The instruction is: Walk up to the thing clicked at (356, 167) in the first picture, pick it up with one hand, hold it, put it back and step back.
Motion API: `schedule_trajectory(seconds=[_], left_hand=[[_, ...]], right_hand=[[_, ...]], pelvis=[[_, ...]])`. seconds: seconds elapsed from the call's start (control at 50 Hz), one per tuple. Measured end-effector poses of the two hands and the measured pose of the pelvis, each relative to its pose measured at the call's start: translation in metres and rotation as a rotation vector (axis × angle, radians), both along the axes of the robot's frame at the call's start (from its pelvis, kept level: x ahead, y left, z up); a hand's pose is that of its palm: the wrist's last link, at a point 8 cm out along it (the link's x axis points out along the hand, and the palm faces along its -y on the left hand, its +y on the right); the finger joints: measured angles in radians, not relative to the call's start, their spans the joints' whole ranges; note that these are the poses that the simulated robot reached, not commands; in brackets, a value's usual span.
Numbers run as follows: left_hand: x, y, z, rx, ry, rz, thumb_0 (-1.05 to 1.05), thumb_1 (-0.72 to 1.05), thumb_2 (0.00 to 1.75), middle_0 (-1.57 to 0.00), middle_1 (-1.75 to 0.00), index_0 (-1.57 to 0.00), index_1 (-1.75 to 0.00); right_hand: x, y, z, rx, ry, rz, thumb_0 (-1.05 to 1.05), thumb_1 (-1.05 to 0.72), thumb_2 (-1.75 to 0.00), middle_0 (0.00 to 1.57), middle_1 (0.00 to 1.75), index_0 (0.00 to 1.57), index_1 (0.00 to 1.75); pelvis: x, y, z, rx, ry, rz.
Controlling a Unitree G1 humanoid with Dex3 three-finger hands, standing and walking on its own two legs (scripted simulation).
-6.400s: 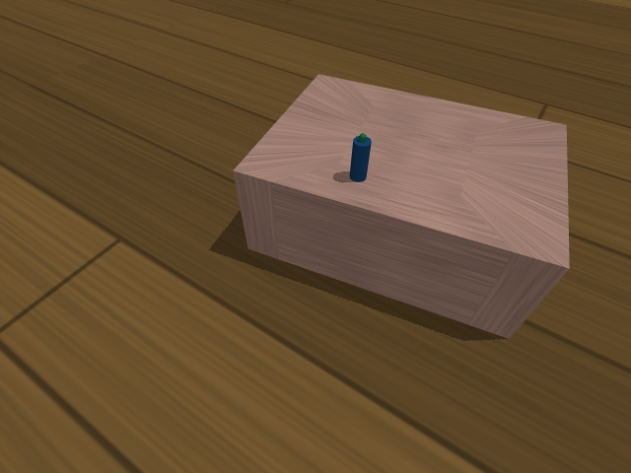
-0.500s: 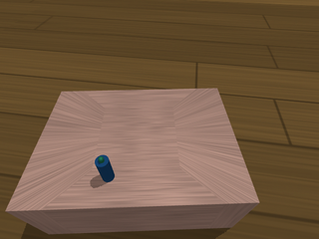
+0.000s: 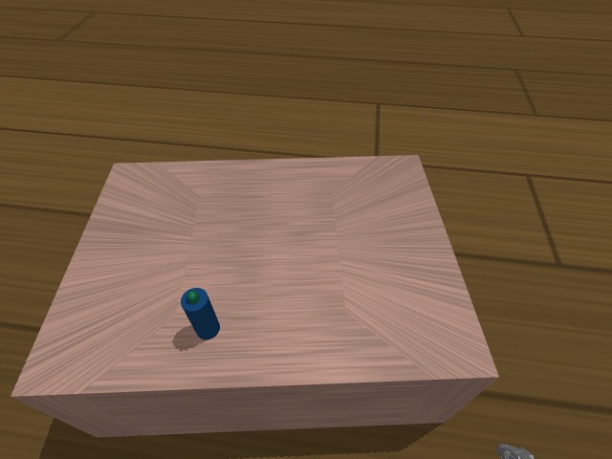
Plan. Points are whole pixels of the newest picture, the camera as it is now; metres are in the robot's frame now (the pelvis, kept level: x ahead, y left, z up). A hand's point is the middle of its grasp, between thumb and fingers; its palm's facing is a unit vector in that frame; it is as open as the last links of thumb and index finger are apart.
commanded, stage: go down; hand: left
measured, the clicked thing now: (200, 312) +0.47 +0.23 -0.28
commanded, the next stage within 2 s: none
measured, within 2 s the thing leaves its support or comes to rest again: neither
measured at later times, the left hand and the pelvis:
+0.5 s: hand out of the picture +0.15 +0.26 -0.14, palm faces +0.04 -0.94 -0.34, open 16.7 cm; pelvis +0.00 +0.02 -0.02, yaw +0 degrees
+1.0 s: hand out of the picture +0.16 +0.28 -0.13, palm faces +0.07 -0.94 -0.32, open 17.5 cm; pelvis +0.01 +0.02 -0.03, yaw +1 degrees
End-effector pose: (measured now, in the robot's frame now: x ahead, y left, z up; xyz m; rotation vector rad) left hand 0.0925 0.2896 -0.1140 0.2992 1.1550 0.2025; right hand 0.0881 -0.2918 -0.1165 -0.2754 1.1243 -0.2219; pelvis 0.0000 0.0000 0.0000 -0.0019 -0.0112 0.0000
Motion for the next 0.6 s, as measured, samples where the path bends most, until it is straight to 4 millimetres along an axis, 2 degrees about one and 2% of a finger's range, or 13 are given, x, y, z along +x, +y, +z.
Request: schedule_trajectory(seconds=[0.12, 0.18, 0.28, 0.4, 0.5, 0.6], left_hand=[[0.043, 0.0, -0.001, 0.0, -0.077, 0.002, 0.01, 0.62, 0.61, -0.09, -0.12, -0.08, -0.12], [0.052, 0.003, 0.004, -0.002, -0.091, 0.002, 0.01, 0.46, 0.45, -0.07, -0.07, -0.07, -0.08], [0.046, 0.01, 0.008, -0.006, -0.046, 0.0, 0.01, 0.19, 0.27, -0.07, -0.03, -0.06, -0.04], [0.042, 0.016, 0.005, -0.001, -0.034, 0.01, 0.01, -0.14, 0.15, -0.07, -0.03, -0.06, -0.04], [0.048, 0.018, 0.005, 0.005, -0.065, 0.012, 0.0, -0.36, 0.09, -0.08, -0.04, -0.07, -0.05], [0.056, 0.021, 0.009, 0.001, -0.088, 0.013, 0.0, -0.48, 0.06, -0.09, -0.04, -0.07, -0.05]], right_hand=[[0.049, 0.01, 0.002, 0.012, -0.206, -0.023, 0.01, -0.61, -0.6, 0.1, 0.15, 0.1, 0.14], [0.059, 0.014, 0.008, 0.018, -0.263, -0.021, 0.01, -0.42, -0.45, 0.08, 0.11, 0.08, 0.1], [0.055, 0.02, 0.01, 0.031, -0.264, -0.014, 0.01, -0.11, -0.27, 0.06, 0.08, 0.07, 0.07], [0.045, 0.027, 0.003, 0.02, -0.23, -0.019, 0.0, 0.17, -0.15, 0.06, 0.06, 0.06, 0.05], [0.048, 0.032, 0.003, -0.007, -0.246, -0.018, 0.0, 0.33, -0.1, 0.06, 0.06, 0.06, 0.05], [0.06, 0.037, 0.008, -0.018, -0.296, -0.013, 0.0, 0.41, -0.07, 0.06, 0.06, 0.06, 0.05]], pelvis=[[-0.014, 0.004, -0.011, -0.004, 0.078, 0.003], [-0.013, 0.006, -0.013, -0.004, 0.097, 0.006], [-0.006, 0.01, -0.014, -0.004, 0.118, 0.007], [-0.003, 0.015, -0.019, -0.007, 0.13, 0.006], [0.0, 0.019, -0.022, -0.011, 0.135, 0.006], [0.006, 0.023, -0.024, -0.015, 0.139, 0.008]])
